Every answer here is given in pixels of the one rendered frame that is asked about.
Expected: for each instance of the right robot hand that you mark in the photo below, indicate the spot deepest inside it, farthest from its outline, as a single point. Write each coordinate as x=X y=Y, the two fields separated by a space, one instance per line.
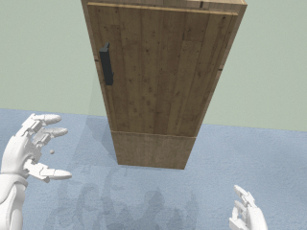
x=252 y=216

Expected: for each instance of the left robot hand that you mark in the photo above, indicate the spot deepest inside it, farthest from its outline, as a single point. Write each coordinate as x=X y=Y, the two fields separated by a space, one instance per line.
x=16 y=157

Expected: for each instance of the cupboard door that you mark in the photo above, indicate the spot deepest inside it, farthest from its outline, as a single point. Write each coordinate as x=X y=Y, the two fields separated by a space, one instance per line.
x=164 y=63

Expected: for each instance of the robot left forearm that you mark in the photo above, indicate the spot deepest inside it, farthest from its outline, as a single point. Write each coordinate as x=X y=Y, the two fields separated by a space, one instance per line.
x=12 y=197

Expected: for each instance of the handle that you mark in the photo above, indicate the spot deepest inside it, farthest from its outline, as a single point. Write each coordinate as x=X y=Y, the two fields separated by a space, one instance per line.
x=106 y=64

